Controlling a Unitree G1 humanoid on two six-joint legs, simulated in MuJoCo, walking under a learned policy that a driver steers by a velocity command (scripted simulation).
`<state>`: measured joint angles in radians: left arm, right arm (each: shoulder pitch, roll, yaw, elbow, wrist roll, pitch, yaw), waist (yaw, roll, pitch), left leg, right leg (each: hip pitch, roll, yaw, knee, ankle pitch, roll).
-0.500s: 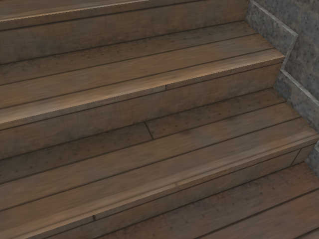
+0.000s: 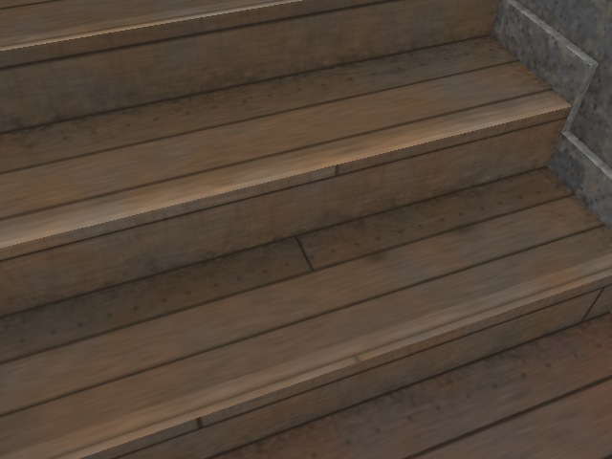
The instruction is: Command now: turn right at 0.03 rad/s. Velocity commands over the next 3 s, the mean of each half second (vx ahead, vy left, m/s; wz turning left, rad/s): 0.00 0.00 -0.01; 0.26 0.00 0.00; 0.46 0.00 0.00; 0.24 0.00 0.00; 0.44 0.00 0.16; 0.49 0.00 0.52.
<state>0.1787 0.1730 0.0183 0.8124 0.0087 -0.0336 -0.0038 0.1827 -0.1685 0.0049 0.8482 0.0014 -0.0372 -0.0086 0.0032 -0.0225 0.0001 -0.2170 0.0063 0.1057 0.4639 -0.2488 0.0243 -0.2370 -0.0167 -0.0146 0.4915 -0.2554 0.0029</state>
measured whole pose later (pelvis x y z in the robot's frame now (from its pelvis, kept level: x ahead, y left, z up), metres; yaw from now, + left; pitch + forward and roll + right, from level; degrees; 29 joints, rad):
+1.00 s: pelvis +0.04 -0.05 -0.01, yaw +2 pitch +1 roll -1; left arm 0.50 0.14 0.02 1.07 0.04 -0.05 0.01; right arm 0.27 -0.19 -0.04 0.93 -0.03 -0.03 -0.03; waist 0.03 0.06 -0.09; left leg -0.73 0.02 -0.06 1.80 -0.25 0.13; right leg -0.23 0.07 -0.14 0.56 -0.36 -0.09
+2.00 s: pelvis +0.55 -0.05 +0.26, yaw +3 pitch +1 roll -3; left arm 0.17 0.19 0.05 0.88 0.03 -0.01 0.04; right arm 0.37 -0.16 -0.06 0.87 -0.02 -0.10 0.00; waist 0.00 0.00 0.00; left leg -0.53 -0.02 -0.05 1.68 -0.11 0.10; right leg -0.67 0.06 -0.24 1.02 -0.39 -0.16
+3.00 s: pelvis +1.14 +0.02 +0.52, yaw +23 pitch +8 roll -2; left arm -0.19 0.10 -0.09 0.70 0.04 -0.02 -0.05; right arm 0.53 -0.10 0.02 1.13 -0.04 -0.12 0.11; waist -0.08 0.06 -0.18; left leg -0.10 0.05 -0.18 0.37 -0.32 0.03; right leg -1.10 -0.03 -0.08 1.38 -0.44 -0.09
